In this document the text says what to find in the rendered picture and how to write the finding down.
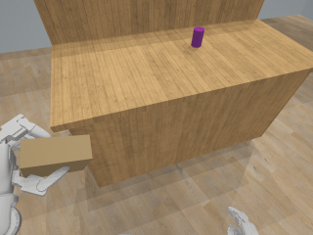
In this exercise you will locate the sponge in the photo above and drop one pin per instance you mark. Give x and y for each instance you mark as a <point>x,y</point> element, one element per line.
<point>43,156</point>

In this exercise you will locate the robot right hand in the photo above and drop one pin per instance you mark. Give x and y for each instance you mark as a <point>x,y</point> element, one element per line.
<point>247,228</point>

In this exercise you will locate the robot left hand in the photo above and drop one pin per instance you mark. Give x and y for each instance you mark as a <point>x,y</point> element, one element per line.
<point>13,131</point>

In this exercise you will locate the table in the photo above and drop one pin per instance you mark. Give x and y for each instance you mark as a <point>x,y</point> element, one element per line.
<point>125,72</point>

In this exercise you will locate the robot left forearm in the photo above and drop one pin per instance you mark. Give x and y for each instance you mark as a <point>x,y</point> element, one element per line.
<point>10,217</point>

